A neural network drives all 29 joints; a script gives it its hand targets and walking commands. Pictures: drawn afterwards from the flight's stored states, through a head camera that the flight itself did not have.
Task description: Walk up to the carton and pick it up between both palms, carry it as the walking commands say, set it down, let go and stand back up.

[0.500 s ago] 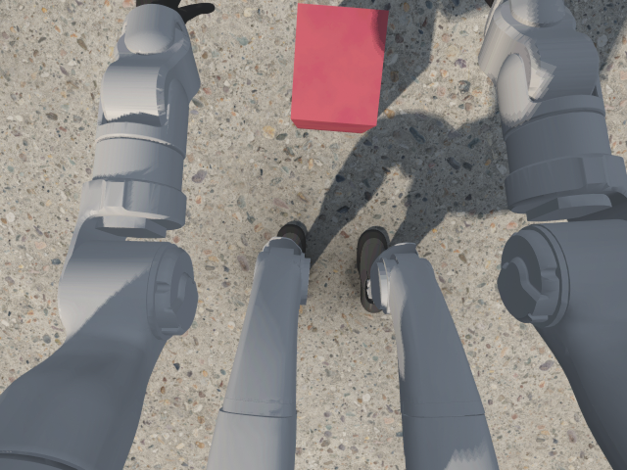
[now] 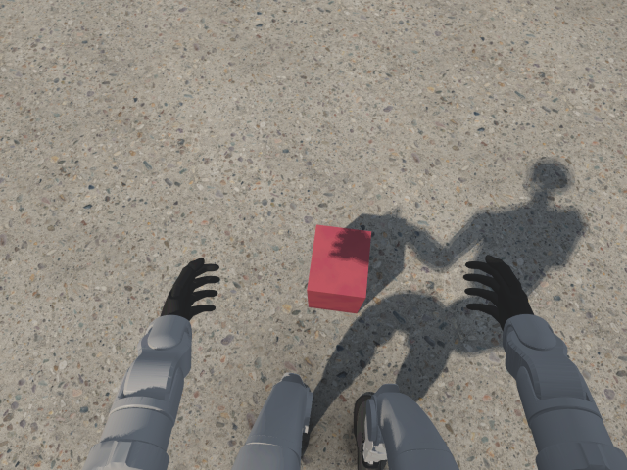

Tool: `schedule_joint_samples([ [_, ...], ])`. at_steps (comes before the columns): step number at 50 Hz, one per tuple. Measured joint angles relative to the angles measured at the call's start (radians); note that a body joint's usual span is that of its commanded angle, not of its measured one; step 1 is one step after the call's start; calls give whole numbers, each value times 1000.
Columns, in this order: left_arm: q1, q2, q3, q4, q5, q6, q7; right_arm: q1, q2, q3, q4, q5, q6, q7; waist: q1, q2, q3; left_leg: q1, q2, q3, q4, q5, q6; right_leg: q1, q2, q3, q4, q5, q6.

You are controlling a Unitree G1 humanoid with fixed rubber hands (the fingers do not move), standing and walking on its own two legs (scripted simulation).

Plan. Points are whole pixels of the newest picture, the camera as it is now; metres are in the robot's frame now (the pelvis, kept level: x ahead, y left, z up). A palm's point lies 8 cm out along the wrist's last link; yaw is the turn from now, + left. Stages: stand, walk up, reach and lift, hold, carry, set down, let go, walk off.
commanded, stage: let go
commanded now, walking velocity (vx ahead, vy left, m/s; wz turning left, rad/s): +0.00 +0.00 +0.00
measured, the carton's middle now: (337, 271) +0.51 -0.02 -0.60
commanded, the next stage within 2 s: stand in 0.80 s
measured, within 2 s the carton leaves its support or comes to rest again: neither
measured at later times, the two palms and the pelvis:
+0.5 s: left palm (153, 431) +0.16 +0.21 -0.04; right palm (577, 421) +0.18 -0.25 -0.03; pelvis +0.02 -0.02 +0.04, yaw +1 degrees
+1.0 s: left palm (147, 406) +0.19 +0.23 -0.05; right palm (575, 381) +0.22 -0.26 -0.03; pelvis +0.08 -0.02 +0.04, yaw +1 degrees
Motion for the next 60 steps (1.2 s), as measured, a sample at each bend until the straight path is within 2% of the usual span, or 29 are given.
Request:
schedule_joint_samples([
  [4, 122, 0, -1, 26, 0, -28, -28, 98, 4, 22, 56, 0, -28, 34, 0, -15, -57, 114, 0, 0, -64, 12, 0, 112, -3, 4, -59, 10, 0],
  [10, 299, 0, -2, 20, 0, -51, -65, 259, 19, 31, 61, 0, -59, 55, 0, -30, -62, 313, 2, 0, -145, 17, 0, 308, -5, 9, -133, 12, 0],
  [18, 478, 0, -12, -40, 0, -73, -100, 439, 19, 44, -4, 0, -65, 65, 0, -31, 8, 534, 3, 4, -240, 28, 0, 518, -11, 16, -207, 13, 0],
  [30, 509, 0, -16, -114, 0, -73, -122, 470, 19, 44, -74, 0, -70, 65, -1, -31, 87, 601, 3, 5, -269, 31, -6, 578, -13, 16, -219, 8, -10],
  [41, 521, 0, -16, -105, 0, -82, -122, 470, 19, 44, -74, 0, -29, 50, -11, -30, 65, 612, 3, 5, -286, 21, -6, 589, -14, 17, -237, -3, -10],
  [48, 544, 0, -9, 127, 0, -184, -69, 483, 19, 44, 94, 0, -116, 18, -11, -28, -111, 588, 2, 5, -272, -24, 2, 572, -13, 17, -237, -44, -12],
  [55, 568, 0, 10, 206, 0, -241, -50, 504, 19, 44, 132, 0, -205, 6, -11, -40, -204, 585, -2, 7, -271, -67, 12, 571, -17, 20, -239, -82, -12],
  [60, 554, 0, 10, 234, 0, -257, -43, 504, 19, 44, 134, 0, -221, -12, -11, -39, -196, 585, -2, 7, -271, -79, 14, 571, -17, 20, -239, -92, -12],
])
